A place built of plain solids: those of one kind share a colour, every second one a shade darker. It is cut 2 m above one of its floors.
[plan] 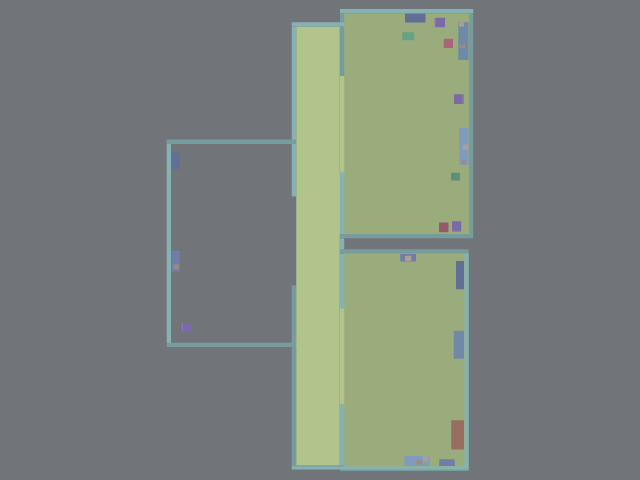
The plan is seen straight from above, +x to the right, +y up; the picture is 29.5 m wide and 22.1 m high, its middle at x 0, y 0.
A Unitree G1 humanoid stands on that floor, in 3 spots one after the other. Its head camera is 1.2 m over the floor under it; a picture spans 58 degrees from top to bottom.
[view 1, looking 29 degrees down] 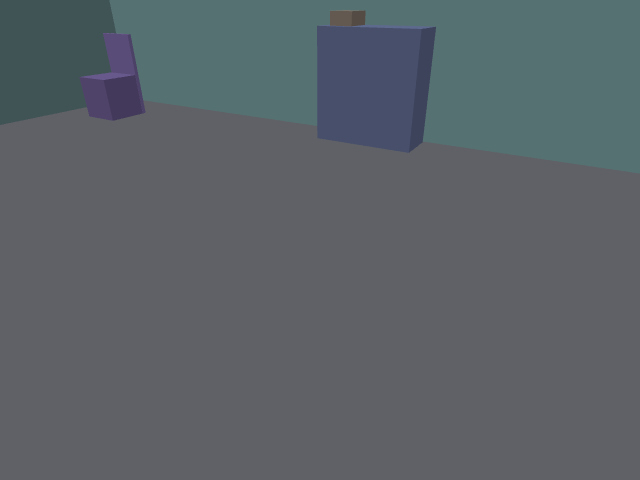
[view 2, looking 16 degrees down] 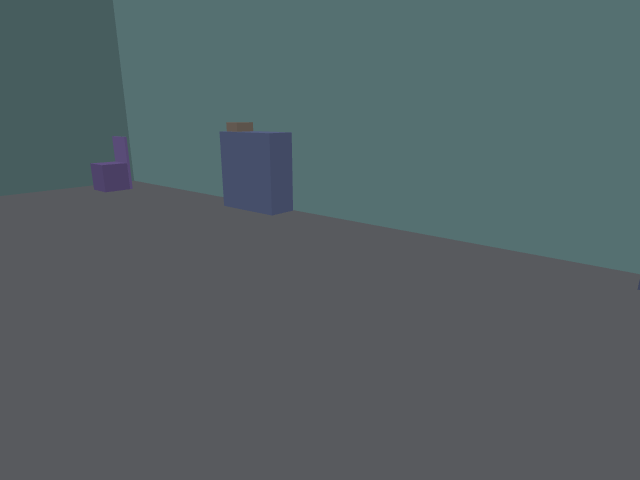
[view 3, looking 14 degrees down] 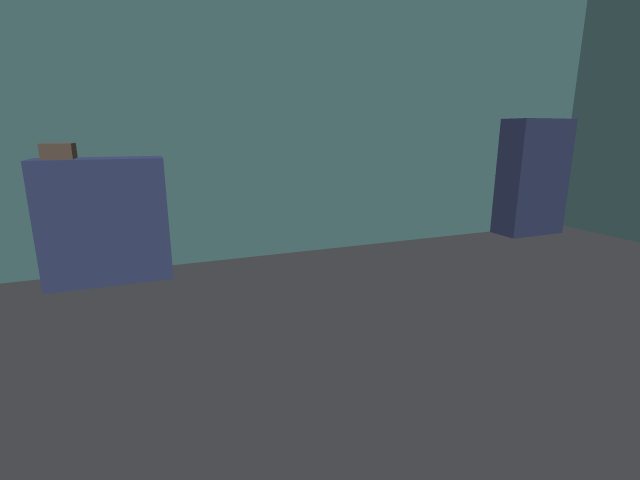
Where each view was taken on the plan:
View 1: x -2.78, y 0.70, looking -150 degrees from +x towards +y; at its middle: ground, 2.48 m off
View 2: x -2.78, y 3.36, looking -140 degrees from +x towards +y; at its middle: ground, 4.35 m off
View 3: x -2.78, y -0.65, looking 158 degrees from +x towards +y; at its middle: wall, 4.53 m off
